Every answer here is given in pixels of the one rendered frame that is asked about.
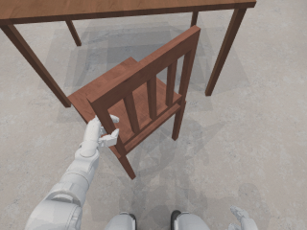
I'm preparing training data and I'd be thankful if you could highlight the robot left thigh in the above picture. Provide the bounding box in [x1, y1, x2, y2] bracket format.
[105, 215, 135, 230]

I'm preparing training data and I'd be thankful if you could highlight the left robot forearm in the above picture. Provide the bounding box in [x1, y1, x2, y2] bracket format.
[24, 140, 100, 230]

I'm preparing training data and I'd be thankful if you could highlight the chair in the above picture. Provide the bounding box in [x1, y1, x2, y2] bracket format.
[67, 25, 201, 180]

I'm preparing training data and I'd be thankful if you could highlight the left robot hand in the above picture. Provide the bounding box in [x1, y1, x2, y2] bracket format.
[83, 114, 120, 148]

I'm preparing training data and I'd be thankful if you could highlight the left robot upper arm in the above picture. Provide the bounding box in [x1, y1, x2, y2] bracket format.
[27, 199, 83, 230]

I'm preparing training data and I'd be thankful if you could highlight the table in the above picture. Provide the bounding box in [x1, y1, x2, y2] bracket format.
[0, 0, 257, 108]

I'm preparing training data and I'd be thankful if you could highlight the right robot foot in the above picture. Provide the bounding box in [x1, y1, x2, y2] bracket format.
[170, 210, 181, 230]

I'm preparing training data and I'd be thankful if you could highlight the right robot hand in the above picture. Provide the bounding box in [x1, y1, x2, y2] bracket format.
[225, 205, 258, 230]

